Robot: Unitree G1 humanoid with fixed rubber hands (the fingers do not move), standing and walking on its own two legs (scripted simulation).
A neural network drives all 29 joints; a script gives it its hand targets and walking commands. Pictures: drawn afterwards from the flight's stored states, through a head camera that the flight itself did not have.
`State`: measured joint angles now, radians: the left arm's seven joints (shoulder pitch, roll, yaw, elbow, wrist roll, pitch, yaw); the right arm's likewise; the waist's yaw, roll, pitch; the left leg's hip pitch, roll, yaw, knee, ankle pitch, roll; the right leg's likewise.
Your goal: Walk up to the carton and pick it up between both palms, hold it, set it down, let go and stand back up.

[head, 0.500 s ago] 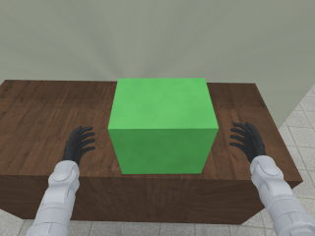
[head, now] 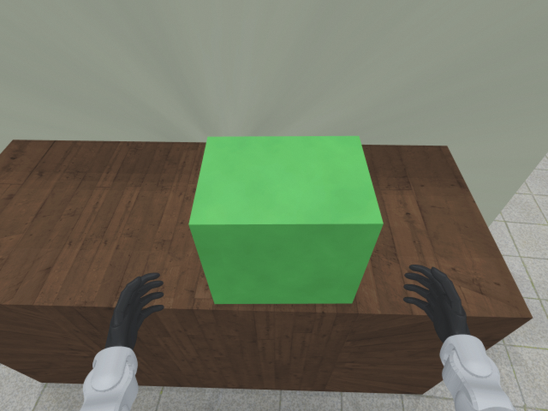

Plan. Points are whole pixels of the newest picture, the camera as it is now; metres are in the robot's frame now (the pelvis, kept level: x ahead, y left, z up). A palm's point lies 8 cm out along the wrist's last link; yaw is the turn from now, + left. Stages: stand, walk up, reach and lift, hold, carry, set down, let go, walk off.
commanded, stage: set down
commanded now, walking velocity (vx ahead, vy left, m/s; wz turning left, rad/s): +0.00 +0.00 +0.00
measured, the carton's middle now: (283, 224) +0.43 +0.00 -0.01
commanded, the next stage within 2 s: let go in 1.00 s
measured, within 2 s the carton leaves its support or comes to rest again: neither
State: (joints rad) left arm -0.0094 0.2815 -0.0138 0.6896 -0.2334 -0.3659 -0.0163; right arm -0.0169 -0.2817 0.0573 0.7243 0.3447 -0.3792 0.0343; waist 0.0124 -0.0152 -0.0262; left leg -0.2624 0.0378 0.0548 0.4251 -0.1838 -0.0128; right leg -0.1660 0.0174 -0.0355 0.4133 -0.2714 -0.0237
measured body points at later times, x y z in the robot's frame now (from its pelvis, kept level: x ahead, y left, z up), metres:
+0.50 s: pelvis +0.01 +0.00 +0.00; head +0.01 +0.01 +0.45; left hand +0.21 +0.24 -0.06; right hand +0.21 -0.23 -0.06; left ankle +0.02 +0.13 -0.74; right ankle -0.03 -0.10 -0.74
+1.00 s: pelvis +0.01 +0.00 +0.00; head +0.00 +0.01 +0.45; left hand +0.18 +0.24 -0.08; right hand +0.19 -0.22 -0.07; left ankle +0.02 +0.13 -0.74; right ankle -0.03 -0.10 -0.74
